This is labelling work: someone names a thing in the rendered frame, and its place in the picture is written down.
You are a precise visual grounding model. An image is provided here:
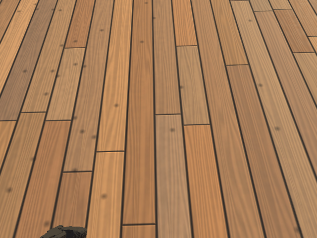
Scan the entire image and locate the left robot hand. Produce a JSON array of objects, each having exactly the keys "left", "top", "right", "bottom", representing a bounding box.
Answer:
[{"left": 40, "top": 225, "right": 87, "bottom": 238}]

